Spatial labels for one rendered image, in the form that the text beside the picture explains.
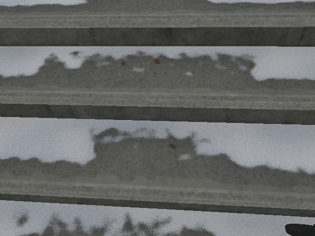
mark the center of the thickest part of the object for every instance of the right robot hand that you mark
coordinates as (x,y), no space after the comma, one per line
(296,229)

